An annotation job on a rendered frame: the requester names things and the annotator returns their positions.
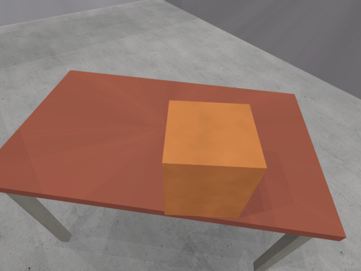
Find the table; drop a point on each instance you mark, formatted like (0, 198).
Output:
(98, 139)

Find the carton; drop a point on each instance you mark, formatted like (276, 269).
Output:
(212, 160)

